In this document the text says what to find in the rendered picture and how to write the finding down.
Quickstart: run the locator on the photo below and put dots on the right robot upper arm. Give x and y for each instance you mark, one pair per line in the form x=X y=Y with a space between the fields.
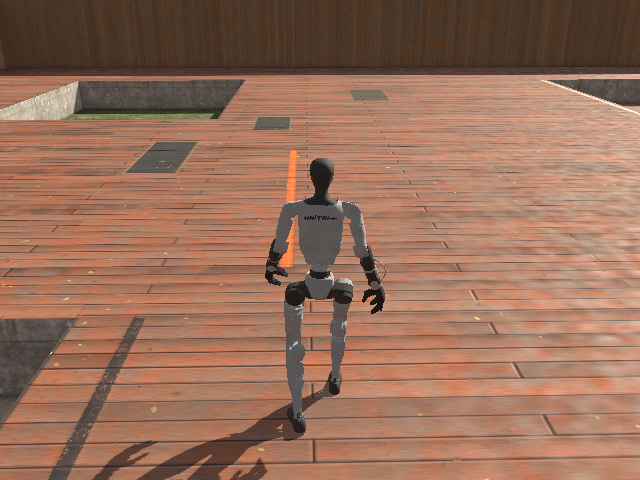
x=357 y=227

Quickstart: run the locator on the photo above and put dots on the left robot forearm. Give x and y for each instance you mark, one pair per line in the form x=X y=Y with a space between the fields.
x=273 y=259

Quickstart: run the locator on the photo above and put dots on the humanoid robot torso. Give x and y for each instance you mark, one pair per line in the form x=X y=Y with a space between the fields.
x=320 y=239

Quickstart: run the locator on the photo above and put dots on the left robot upper arm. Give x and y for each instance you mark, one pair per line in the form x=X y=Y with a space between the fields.
x=289 y=210

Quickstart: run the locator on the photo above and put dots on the robot right shin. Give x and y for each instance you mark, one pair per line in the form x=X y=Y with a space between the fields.
x=337 y=352

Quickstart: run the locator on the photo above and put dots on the left robot hand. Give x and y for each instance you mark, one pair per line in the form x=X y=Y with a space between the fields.
x=278 y=271

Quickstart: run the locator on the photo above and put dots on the right robot hand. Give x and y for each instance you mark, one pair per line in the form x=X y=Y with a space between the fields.
x=379 y=299

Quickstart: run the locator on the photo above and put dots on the right robot forearm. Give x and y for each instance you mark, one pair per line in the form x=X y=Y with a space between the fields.
x=370 y=270

